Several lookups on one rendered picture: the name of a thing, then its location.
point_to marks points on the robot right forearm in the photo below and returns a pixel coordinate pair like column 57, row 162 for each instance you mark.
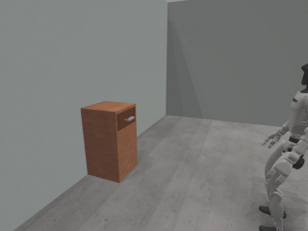
column 284, row 129

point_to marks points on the left robot hand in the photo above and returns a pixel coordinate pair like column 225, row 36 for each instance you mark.
column 284, row 167

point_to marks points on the robot left forearm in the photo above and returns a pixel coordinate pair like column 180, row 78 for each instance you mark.
column 298, row 150

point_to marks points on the cabinet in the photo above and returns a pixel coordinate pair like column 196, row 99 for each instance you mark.
column 110, row 154

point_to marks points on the right robot hand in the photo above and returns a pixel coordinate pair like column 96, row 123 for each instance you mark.
column 274, row 138

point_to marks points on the handle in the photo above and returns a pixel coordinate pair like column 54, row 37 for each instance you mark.
column 131, row 117

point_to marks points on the drawer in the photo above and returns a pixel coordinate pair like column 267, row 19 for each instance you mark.
column 121, row 123

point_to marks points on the robot right foot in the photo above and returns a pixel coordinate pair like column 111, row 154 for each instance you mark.
column 266, row 210

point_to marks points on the humanoid robot torso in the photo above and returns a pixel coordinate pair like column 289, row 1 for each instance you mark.
column 298, row 121

